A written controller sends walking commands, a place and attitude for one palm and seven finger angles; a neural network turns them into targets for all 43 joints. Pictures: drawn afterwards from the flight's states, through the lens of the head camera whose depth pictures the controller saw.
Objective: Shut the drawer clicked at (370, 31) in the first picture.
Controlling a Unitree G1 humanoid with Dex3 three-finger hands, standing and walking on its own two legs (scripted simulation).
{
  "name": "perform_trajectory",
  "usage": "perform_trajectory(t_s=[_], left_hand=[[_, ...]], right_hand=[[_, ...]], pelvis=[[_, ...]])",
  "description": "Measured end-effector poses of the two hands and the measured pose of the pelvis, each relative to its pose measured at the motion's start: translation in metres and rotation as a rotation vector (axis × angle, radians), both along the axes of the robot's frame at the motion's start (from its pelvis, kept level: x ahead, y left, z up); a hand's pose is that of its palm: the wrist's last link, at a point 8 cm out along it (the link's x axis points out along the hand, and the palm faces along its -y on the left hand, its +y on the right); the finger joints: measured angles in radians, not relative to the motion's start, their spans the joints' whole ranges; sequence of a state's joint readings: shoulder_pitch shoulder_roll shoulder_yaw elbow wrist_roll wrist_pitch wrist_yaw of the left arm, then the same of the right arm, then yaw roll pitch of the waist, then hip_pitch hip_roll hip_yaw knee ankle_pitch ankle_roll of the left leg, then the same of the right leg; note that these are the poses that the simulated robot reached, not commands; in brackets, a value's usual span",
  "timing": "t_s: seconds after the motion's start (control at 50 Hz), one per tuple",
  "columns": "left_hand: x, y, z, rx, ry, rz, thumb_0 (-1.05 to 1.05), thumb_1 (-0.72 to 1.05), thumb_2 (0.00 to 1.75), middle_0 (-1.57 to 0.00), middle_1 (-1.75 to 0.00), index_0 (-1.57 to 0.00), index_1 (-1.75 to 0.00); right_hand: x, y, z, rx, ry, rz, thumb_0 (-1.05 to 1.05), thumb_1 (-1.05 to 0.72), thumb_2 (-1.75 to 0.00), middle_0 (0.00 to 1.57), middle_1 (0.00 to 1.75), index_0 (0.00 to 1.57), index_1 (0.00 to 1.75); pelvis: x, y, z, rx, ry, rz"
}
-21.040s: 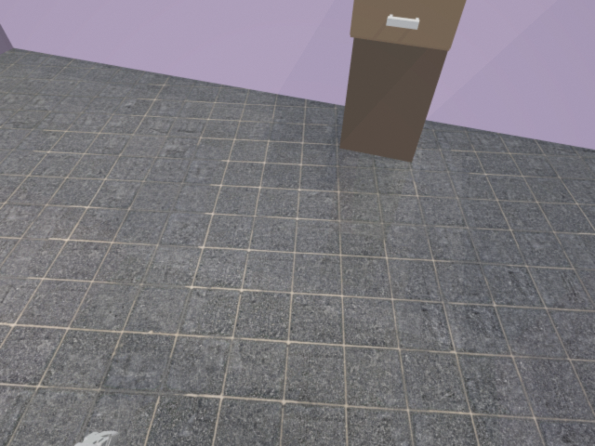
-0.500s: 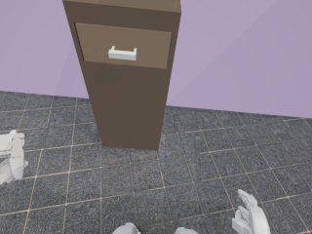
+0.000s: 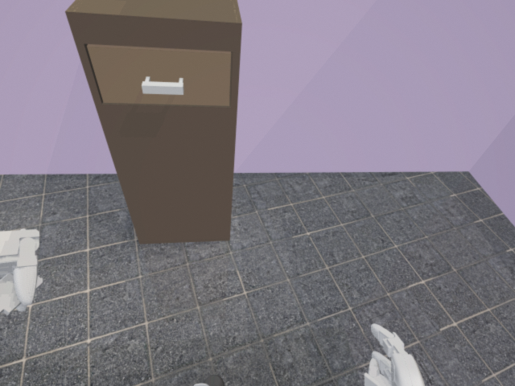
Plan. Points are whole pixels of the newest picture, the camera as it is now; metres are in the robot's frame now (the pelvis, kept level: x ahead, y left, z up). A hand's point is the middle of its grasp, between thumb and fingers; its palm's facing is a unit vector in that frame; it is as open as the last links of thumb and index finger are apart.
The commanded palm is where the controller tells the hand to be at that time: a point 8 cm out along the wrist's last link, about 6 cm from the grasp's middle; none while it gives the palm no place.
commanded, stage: stop stepping back and stand still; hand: left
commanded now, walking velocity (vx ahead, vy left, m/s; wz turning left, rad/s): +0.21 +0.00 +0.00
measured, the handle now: (164, 84) +0.84 +0.25 +0.04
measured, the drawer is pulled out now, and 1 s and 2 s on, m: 0.00 0.00 0.00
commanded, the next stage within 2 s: let the arm hang, fingers relaxed in 1.20 s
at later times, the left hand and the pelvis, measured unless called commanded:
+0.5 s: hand out of the picture +0.10 +0.25 +0.18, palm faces +0.40 -0.79 -0.47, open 3.3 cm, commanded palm +0.06 +0.29 +0.18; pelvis -0.07 +0.01 -0.01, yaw +0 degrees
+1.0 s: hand out of the picture +0.12 +0.27 +0.16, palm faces +0.43 -0.78 -0.45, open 3.3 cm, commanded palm +0.06 +0.31 +0.18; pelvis -0.05 +0.02 +0.00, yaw +3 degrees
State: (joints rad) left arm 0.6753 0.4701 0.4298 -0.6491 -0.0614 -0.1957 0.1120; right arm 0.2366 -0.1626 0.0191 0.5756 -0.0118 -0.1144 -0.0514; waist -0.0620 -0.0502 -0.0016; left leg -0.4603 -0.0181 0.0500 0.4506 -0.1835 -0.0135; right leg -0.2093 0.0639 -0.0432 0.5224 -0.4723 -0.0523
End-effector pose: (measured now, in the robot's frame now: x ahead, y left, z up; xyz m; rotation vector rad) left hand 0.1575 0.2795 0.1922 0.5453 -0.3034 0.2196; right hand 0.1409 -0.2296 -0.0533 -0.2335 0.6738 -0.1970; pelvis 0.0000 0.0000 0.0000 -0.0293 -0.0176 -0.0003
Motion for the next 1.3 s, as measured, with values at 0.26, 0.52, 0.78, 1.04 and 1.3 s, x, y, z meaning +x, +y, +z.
perform_trajectory(t_s=[0.26,0.52,0.78,1.04,1.3], left_hand=[[-0.037,0.027,-0.018,-0.143,-0.121,0.104,0.02,0.89,0.9,-1.41,-1.6,-1.41,-1.6],[-0.097,0.013,0.007,0.006,-0.091,0.122,0.02,0.88,0.9,-1.41,-1.59,-1.41,-1.6],[-0.091,0.014,-0.006,0.0,-0.028,0.156,0.02,0.89,0.9,-1.41,-1.59,-1.4,-1.6],[-0.08,0.031,-0.015,-0.048,0.058,0.201,0.02,0.89,0.9,-1.41,-1.59,-1.4,-1.6],[-0.068,0.034,-0.012,-0.036,0.084,0.155,0.02,0.89,0.9,-1.41,-1.59,-1.4,-1.6]], right_hand=[[-0.067,-0.002,-0.015,-0.06,0.023,-0.063,0.01,-0.91,-0.9,0.2,0.3,0.2,0.3],[-0.088,0.017,-0.036,0.041,0.128,0.042,0.01,-0.9,-0.9,0.21,0.3,0.2,0.3],[-0.056,0.019,-0.024,0.044,-0.008,0.062,0.01,-0.91,-0.9,0.2,0.3,0.2,0.3],[-0.036,0.031,-0.023,0.032,0.061,0.084,0.01,-0.91,-0.9,0.21,0.3,0.2,0.3],[-0.016,0.04,-0.011,0.038,0.019,0.082,0.01,-0.91,-0.9,0.21,0.3,0.2,0.3]], pelvis=[[-0.049,0.022,-0.012,0.028,-0.042,-0.024],[-0.07,0.008,-0.005,0.036,-0.022,0.009],[-0.069,0.011,-0.007,0.039,-0.036,0.049],[-0.053,0.022,0.003,0.032,-0.009,0.043],[-0.048,0.03,0.006,0.02,0.008,0.039]])
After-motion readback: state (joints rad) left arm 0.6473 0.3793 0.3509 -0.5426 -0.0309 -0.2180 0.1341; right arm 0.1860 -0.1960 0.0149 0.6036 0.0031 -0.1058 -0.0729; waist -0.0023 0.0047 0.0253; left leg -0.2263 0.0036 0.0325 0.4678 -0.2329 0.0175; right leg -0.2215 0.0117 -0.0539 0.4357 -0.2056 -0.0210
